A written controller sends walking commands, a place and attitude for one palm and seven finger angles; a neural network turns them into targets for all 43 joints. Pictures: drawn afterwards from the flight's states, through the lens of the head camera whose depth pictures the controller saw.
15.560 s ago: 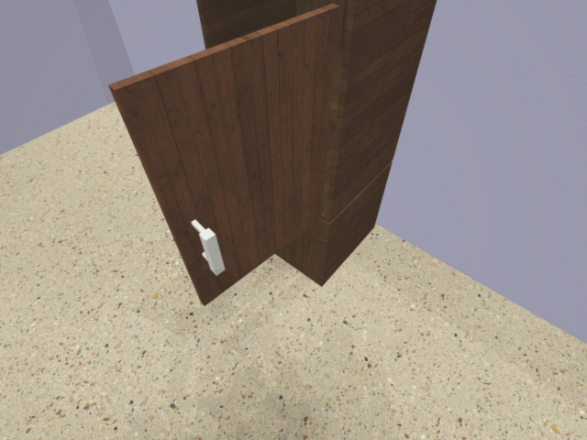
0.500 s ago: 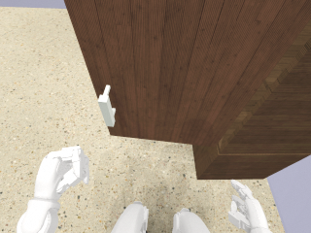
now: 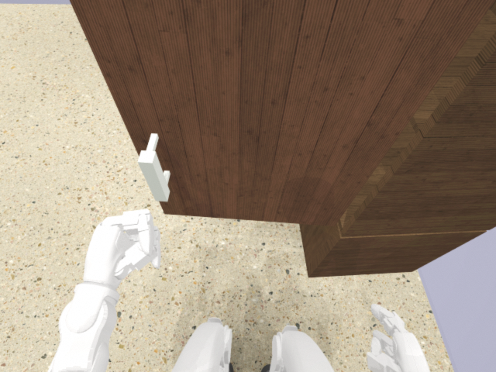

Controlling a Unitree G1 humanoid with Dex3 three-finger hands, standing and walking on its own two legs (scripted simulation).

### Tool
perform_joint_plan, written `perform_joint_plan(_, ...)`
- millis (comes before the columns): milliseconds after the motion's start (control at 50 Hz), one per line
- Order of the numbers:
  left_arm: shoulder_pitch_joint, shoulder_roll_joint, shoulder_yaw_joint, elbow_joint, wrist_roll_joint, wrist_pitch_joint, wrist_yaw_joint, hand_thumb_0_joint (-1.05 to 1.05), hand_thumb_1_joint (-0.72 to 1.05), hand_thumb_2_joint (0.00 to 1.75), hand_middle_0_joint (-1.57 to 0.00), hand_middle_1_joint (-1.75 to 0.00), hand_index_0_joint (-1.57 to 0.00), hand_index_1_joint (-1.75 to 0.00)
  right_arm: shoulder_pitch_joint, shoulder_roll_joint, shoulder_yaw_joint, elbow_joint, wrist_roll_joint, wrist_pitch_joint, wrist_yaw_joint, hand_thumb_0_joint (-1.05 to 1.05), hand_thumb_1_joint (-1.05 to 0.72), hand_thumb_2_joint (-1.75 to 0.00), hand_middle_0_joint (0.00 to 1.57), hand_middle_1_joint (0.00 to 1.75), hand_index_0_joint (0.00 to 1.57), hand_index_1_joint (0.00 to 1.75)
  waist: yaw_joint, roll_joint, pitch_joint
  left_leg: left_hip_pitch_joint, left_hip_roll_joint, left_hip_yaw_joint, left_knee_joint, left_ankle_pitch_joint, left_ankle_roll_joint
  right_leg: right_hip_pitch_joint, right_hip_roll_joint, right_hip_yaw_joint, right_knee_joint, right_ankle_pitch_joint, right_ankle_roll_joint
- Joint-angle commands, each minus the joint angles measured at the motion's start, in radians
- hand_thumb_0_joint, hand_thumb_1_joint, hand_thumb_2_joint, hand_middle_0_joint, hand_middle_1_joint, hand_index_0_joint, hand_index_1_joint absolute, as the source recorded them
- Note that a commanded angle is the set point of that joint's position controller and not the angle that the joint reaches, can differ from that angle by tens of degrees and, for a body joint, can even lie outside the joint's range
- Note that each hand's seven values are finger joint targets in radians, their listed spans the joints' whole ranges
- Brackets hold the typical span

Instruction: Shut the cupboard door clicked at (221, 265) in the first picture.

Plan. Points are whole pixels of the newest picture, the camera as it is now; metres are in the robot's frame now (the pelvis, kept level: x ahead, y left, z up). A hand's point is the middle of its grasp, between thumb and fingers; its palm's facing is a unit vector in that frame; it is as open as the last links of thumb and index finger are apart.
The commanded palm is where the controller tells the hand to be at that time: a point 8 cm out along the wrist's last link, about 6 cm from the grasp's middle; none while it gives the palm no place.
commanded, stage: bring the fist close to the handle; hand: left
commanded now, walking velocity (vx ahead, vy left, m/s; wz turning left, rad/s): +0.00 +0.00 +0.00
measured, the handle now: (158, 168) +0.44 +0.19 +0.02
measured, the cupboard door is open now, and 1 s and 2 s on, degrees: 83 83 68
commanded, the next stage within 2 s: push the door shut along its arc in 0.70 s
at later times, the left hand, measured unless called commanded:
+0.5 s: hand (169, 223) +0.34 +0.15 +0.02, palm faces -0.03 -1.00 -0.03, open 3.1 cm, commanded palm +0.31 +0.20 +0.02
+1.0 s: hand (171, 215) +0.35 +0.15 +0.02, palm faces -0.06 -1.00 -0.05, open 3.1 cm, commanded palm +0.33 +0.20 +0.02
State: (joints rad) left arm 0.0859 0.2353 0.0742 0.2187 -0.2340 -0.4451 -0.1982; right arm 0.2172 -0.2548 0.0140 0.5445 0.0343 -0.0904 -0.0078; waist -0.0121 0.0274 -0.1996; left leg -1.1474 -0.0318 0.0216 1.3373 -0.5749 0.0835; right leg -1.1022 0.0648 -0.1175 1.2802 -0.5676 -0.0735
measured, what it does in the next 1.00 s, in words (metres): stands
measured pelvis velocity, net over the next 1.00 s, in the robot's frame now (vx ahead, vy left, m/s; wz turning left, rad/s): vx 0.00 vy -0.01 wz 0.00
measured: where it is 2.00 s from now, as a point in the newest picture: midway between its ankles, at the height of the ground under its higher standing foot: outside the picture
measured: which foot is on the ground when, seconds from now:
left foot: down 0.00-1.00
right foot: down 0.00-1.00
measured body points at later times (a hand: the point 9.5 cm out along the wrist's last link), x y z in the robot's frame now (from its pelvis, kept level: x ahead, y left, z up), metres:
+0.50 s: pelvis +0.00 +0.00 +0.00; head +0.10 +0.01 +0.44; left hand +0.33 +0.20 +0.02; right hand +0.15 -0.24 -0.11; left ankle +0.03 +0.07 -0.61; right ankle +0.02 -0.08 -0.61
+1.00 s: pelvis +0.00 -0.01 +0.00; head +0.10 +0.01 +0.43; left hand +0.34 +0.20 +0.03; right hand +0.15 -0.26 -0.11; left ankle +0.03 +0.07 -0.61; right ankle +0.02 -0.08 -0.61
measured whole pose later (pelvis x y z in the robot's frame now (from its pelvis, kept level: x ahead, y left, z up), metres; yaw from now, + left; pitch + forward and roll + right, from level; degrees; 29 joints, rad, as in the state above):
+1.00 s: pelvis +0.00 -0.01 +0.00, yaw +0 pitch +23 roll -3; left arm -0.22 0.24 0.08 0.52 -0.18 -0.52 -0.16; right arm 0.19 -0.26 0.01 0.59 0.03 -0.02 0.00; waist -0.02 0.02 -0.19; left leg -1.17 -0.03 0.03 1.34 -0.57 0.08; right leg -1.14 0.06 -0.11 1.30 -0.57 -0.08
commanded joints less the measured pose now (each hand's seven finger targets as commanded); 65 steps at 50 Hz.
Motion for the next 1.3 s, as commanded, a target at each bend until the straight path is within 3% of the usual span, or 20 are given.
perform_joint_plan(0, -0.197, 0.102, 0.073, -0.144, -0.004, -0.106, 0.043, 0.0, 0.9, 0.9, -1.3, -1.5, -1.3, -1.5, -0.007, -0.14, -0.06, -0.104, -0.007, -0.035, 0.001, 0.0, -0.9, -0.9, 0.2, 0.3, 0.2, 0.3, -0.016, 0.022, -0.308, 0.232, 0.035, -0.124, -0.189, 0.27, -0.063, 0.165, -0.03, 0.119, -0.149, 0.231, 0.03)
perform_joint_plan(20, -0.198, 0.119, 0.089, -0.101, 0.003, -0.099, 0.048, 0.0, 0.9, 0.9, -1.3, -1.5, -1.3, -1.5, 0.0, -0.145, -0.062, -0.098, -0.009, -0.03, 0.002, 0.0, -0.9, -0.9, 0.2, 0.3, 0.2, 0.3, -0.012, 0.021, -0.295, 0.216, 0.035, -0.121, -0.186, 0.264, -0.062, 0.165, -0.029, 0.124, -0.149, 0.227, 0.026)
perform_joint_plan(60, -0.208, 0.068, 0.032, -0.039, 0.019, -0.078, 0.04, 0.0, 0.9, 0.9, -1.3, -1.5, -1.3, -1.5, -0.001, -0.145, -0.061, -0.105, -0.004, -0.019, 0.009, 0.0, -0.9, -0.9, 0.2, 0.3, 0.2, 0.3, -0.019, 0.009, -0.273, 0.203, 0.033, -0.118, -0.194, 0.234, -0.062, 0.155, -0.034, 0.122, -0.156, 0.207, 0.029)
perform_joint_plan(140, -0.292, 0.061, 0.01, -0.046, 0.021, -0.058, 0.027, 0.0, 0.9, 0.9, -1.3, -1.5, -1.3, -1.5, 0.011, -0.155, -0.068, -0.115, 0.001, -0.005, 0.006, 0.0, -0.9, -0.9, 0.2, 0.3, 0.2, 0.3, -0.024, 0.007, -0.333, 0.249, 0.035, -0.125, -0.201, 0.248, -0.06, 0.168, -0.035, 0.123, -0.164, 0.224, 0.03)
perform_joint_plan(220, -0.372, 0.108, 0.059, -0.095, 0.016, -0.096, 0.057, 0.0, 0.9, 0.9, -1.3, -1.5, -1.3, -1.5, 0.021, -0.155, -0.069, -0.102, -0.007, -0.002, 0.002, 0.0, -0.9, -0.9, 0.2, 0.3, 0.2, 0.3, -0.018, 0.019, -0.386, 0.29, 0.039, -0.133, -0.189, 0.311, -0.065, 0.17, -0.03, 0.118, -0.143, 0.271, 0.027)
perform_joint_plan(280, -0.418, 0.08, 0.043, -0.05, 0.033, -0.132, 0.089, 0.0, 0.9, 0.9, -1.3, -1.5, -1.3, -1.5, 0.014, -0.146, -0.066, -0.083, -0.014, 0.002, 0.01, 0.0, -0.9, -0.9, 0.2, 0.3, 0.2, 0.3, -0.025, 0.03, -0.366, 0.284, 0.038, -0.134, -0.18, 0.304, -0.07, 0.13, -0.032, 0.114, -0.129, 0.256, 0.029)
perform_joint_plan(360, -0.354, 0.074, 0.041, 0.037, 0.062, -0.12, 0.103, 0.0, 0.9, 0.9, -1.3, -1.5, -1.3, -1.5, 0.018, -0.151, -0.067, -0.09, -0.014, 0.026, 0.023, 0.0, -0.9, -0.9, 0.2, 0.3, 0.2, 0.3, -0.009, 0.025, -0.355, 0.283, 0.04, -0.134, -0.2, 0.29, -0.075, 0.128, -0.031, 0.108, -0.129, 0.243, 0.026)
perform_joint_plan(460, -0.368, 0.047, 0.007, 0.023, 0.051, -0.093, 0.083, 0.0, 0.9, 0.9, -1.3, -1.5, -1.3, -1.5, 0.02, -0.151, -0.07, -0.106, -0.005, 0.046, 0.025, 0.0, -0.9, -0.9, 0.2, 0.3, 0.2, 0.3, -0.015, 0.009, -0.365, 0.294, 0.038, -0.125, -0.216, 0.286, -0.067, 0.171, -0.031, 0.116, -0.158, 0.256, 0.03)
perform_joint_plan(500, -0.409, 0.05, 0.008, 0.004, 0.042, -0.102, 0.083, 0.0, 0.9, 0.9, -1.3, -1.5, -1.3, -1.5, 0.021, -0.149, -0.071, -0.102, -0.004, 0.046, 0.02, 0.0, -0.9, -0.9, 0.2, 0.3, 0.2, 0.3, -0.026, -0.01, -0.359, 0.28, 0.037, -0.121, -0.21, 0.271, -0.061, 0.184, -0.033, 0.123, -0.169, 0.251, 0.034)
perform_joint_plan(520, -0.422, 0.082, 0.04, -0.001, 0.039, -0.111, 0.088, 0.0, 0.9, 0.9, -1.3, -1.5, -1.3, -1.5, 0.029, -0.153, -0.07, -0.096, -0.006, 0.045, 0.014, 0.0, -0.9, -0.9, 0.2, 0.3, 0.2, 0.3, -0.026, -0.024, -0.356, 0.272, 0.038, -0.125, -0.206, 0.281, -0.061, 0.189, -0.029, 0.121, -0.162, 0.259, 0.031)
perform_joint_plan(580, -0.415, 0.08, 0.05, 0.004, 0.039, -0.147, 0.098, 0.0, 0.9, 0.9, -1.3, -1.5, -1.3, -1.5, 0.021, -0.146, -0.07, -0.087, -0.01, 0.04, 0.013, 0.0, -0.9, -0.9, 0.2, 0.3, 0.2, 0.3, -0.019, -0.029, -0.364, 0.26, 0.035, -0.117, -0.197, 0.287, -0.061, 0.199, -0.033, 0.126, -0.155, 0.269, 0.032)
perform_joint_plan(700, -0.405, 0.059, 0.01, 0.072, 0.064, -0.149, 0.083, 0.0, 0.9, 0.9, -1.3, -1.5, -1.3, -1.5, 0.014, -0.145, -0.068, -0.08, -0.012, 0.047, 0.02, 0.0, -0.9, -0.9, 0.2, 0.3, 0.2, 0.3, -0.025, 0.014, -0.323, 0.236, 0.031, -0.106, -0.191, 0.252, -0.058, 0.169, -0.038, 0.137, -0.16, 0.245, 0.032)
perform_joint_plan(800, -0.424, 0.108, 0.06, 0.052, 0.042, -0.131, 0.066, 0.0, 0.9, 0.9, -1.3, -1.5, -1.3, -1.5, 0.015, -0.144, -0.068, -0.088, -0.006, 0.055, 0.012, 0.0, -0.9, -0.9, 0.2, 0.3, 0.2, 0.3, -0.016, -0.008, -0.36, 0.226, 0.027, -0.095, -0.187, 0.27, -0.054, 0.236, -0.038, 0.155, -0.173, 0.276, 0.035)
perform_joint_plan(920, -0.599, 0.122, 0.044, 0.069, 0.043, -0.162, 0.041, 0.0, 0.9, 0.9, -1.3, -1.5, -1.3, -1.5, 0.029, -0.153, -0.067, -0.053, -0.011, 0.038, 0.001, 0.0, -0.9, -0.9, 0.2, 0.3, 0.2, 0.3, -0.06, 0.015, -0.37, 0.247, 0.034, -0.108, -0.153, 0.284, -0.05, 0.172, -0.036, 0.152, -0.156, 0.28, 0.036)
perform_joint_plan(940, -0.588, 0.141, 0.072, 0.109, 0.041, -0.16, 0.035, 0.0, 0.9, 0.9, -1.3, -1.5, -1.3, -1.5, 0.03, -0.153, -0.067, -0.046, -0.009, 0.039, 0.001, 0.0, -0.9, -0.9, 0.2, 0.3, 0.2, 0.3, -0.049, 0.002, -0.371, 0.235, 0.034, -0.107, -0.155, 0.284, -0.053, 0.186, -0.036, 0.154, -0.157, 0.281, 0.036)
perform_joint_plan(1040, -0.613, 0.137, 0.059, 0.223, 0.034, -0.106, -0.024, 0.0, 0.9, 0.9, -1.3, -1.5, -1.3, -1.5, 0.039, -0.158, -0.063, -0.053, 0.003, 0.049, 0.006, 0.0, -0.9, -0.9, 0.2, 0.3, 0.2, 0.3, -0.047, 0.016, -0.373, 0.211, 0.031, -0.098, -0.16, 0.275, -0.052, 0.2, -0.041, 0.165, -0.165, 0.278, 0.035)
perform_joint_plan(1060, -0.64, 0.143, 0.061, 0.246, 0.033, -0.094, -0.033, 0.0, 0.9, 0.9, -1.3, -1.5, -1.3, -1.5, 0.044, -0.159, -0.062, -0.052, 0.005, 0.053, 0.005, 0.0, -0.9, -0.9, 0.2, 0.3, 0.2, 0.3, -0.055, -0.005, -0.362, 0.199, 0.032, -0.099, -0.16, 0.266, -0.05, 0.203, -0.042, 0.168, -0.171, 0.27, 0.037)
perform_joint_plan(1120, -0.702, 0.164, 0.073, 0.248, 0.031, -0.089, -0.049, 0.0, 0.9, 0.9, -1.3, -1.5, -1.3, -1.5, 0.058, -0.166, -0.064, -0.054, 0.006, 0.057, 0.004, 0.0, -0.9, -0.9, 0.2, 0.3, 0.2, 0.3, -0.06, 0.018, -0.375, 0.218, 0.035, -0.106, -0.161, 0.278, -0.05, 0.187, -0.039, 0.163, -0.166, 0.275, 0.033)
perform_joint_plan(1160, -0.735, 0.137, 0.05, 0.273, 0.029, -0.088, -0.06, 0.0, 0.9, 0.9, -1.3, -1.5, -1.3, -1.5, 0.063, -0.167, -0.065, -0.05, 0.008, 0.059, 0.006, 0.0, -0.9, -0.9, 0.2, 0.3, 0.2, 0.3, -0.068, 0.015, -0.367, 0.238, 0.036, -0.114, -0.167, 0.271, -0.052, 0.156, -0.04, 0.15, -0.166, 0.259, 0.033)
perform_joint_plan(1280, -0.933, 0.16, 0.051, 0.363, 0.041, -0.116, -0.074, 0.0, 0.9, 0.9, -1.3, -1.5, -1.3, -1.5, 0.085, -0.177, -0.066, -0.019, 0.007, 0.055, 0.002, 0.0, -0.9, -0.9, 0.2, 0.3, 0.2, 0.3, -0.107, 0.007, -0.348, 0.22, 0.038, -0.132, -0.152, 0.196, -0.047, 0.079, -0.036, 0.148, -0.167, 0.164, 0.033)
